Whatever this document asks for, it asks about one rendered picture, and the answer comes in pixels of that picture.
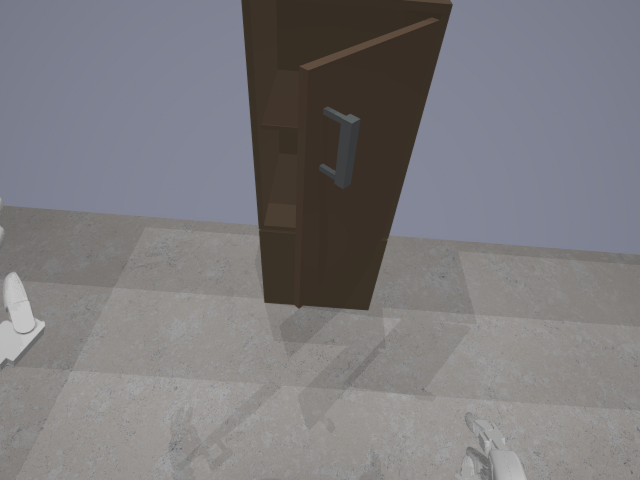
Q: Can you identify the cupboard door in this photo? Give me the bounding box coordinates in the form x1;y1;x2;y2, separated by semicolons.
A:
294;18;440;309

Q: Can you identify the right robot hand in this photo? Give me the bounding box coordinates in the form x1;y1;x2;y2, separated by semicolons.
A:
455;412;527;480

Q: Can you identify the handle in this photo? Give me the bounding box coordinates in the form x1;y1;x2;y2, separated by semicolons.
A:
319;107;361;189

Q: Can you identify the left robot hand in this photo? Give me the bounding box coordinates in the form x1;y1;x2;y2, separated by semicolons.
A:
0;197;45;372

